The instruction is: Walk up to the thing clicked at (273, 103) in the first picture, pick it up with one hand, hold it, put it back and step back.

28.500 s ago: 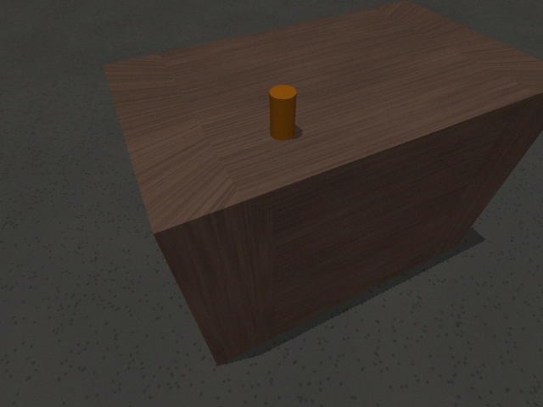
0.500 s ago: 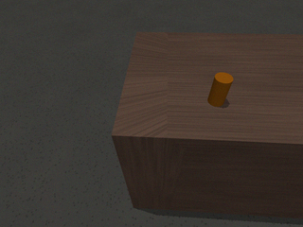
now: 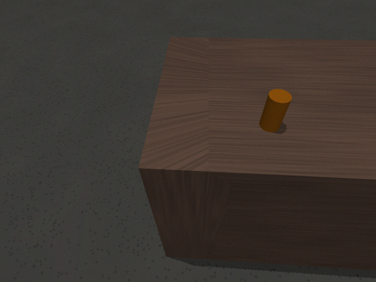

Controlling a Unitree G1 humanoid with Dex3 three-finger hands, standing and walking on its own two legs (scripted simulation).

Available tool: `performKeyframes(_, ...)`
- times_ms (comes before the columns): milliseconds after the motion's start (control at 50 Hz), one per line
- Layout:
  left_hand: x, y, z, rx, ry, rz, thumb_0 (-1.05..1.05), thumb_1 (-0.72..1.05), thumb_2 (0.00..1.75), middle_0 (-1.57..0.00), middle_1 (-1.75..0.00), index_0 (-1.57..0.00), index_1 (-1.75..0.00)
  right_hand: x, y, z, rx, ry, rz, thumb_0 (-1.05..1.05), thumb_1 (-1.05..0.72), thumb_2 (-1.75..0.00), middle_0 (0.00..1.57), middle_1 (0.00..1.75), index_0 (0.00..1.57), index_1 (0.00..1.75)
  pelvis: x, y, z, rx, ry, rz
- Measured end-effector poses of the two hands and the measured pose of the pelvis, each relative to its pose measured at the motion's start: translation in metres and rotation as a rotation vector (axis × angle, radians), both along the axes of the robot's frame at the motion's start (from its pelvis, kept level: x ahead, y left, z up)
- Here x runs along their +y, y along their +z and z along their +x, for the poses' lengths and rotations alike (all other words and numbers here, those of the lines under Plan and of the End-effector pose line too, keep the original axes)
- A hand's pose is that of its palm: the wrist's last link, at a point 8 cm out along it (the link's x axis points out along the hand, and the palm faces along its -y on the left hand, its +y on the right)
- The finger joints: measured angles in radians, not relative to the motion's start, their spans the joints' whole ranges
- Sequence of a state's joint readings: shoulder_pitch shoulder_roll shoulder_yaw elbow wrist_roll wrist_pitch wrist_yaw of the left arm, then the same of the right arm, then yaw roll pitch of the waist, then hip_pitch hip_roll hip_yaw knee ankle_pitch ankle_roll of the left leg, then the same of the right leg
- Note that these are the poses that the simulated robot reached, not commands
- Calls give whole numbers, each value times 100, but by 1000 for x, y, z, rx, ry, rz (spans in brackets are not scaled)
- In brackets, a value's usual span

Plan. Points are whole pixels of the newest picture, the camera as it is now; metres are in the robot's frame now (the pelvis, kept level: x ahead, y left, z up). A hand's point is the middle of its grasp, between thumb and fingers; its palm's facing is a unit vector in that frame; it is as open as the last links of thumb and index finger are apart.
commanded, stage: stand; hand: right
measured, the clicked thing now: (274, 111) +0.51 -0.19 +0.07
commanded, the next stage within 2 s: step back in 0.70 s
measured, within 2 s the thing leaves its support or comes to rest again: neither
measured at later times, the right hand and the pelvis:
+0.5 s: hand out of the picture +0.08 -0.25 -0.16, palm faces -0.04 +0.94 -0.34, open 7.4 cm; pelvis +0.00 +0.00 +0.00, yaw +0 degrees
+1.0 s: hand out of the picture +0.04 -0.25 -0.17, palm faces -0.03 +0.90 -0.43, open 7.4 cm; pelvis -0.05 +0.03 -0.03, yaw +2 degrees
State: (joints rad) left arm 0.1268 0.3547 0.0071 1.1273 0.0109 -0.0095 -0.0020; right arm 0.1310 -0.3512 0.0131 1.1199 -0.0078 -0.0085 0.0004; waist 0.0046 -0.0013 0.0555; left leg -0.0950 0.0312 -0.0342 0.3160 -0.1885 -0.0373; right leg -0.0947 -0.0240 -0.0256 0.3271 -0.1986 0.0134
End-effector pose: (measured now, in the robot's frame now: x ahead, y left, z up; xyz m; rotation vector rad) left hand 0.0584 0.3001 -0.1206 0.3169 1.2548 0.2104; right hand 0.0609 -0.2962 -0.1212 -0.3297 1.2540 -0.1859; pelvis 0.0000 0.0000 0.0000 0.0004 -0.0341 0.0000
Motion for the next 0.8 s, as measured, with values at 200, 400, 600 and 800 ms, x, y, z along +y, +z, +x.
performKeyframes(200, -1, 1, 6, -9, -3, 2, 0, 91, 90, -21, -30, -21, -30, 0, -1, 7, -8, 5, 4, 1, -90, -90, 20, 30, 21, 30, -1, 0, 3, 3, 1, -1)
performKeyframes(400, -2, 2, 10, -22, -3, 4, 0, 91, 90, -21, -30, -21, -30, -1, 0, 12, -21, 4, 2, 1, -90, -90, 20, 30, 21, 30, -1, 0, 4, 0, 1, -1)
performKeyframes(600, -3, 2, 8, -18, 0, 4, 0, 91, 90, -21, -30, -21, -30, -2, 0, 10, -17, 2, 3, 1, -90, -90, 20, 30, 20, 30, -2, 0, 4, -2, 2, 0)
performKeyframes(800, 4, 0, 4, -35, 32, 17, 0, 91, 90, -21, -30, -21, -30, -8, -4, 6, -15, -8, -6, 1, -90, -90, 20, 30, 21, 30, -1, -6, -12, -1, 6, -8)
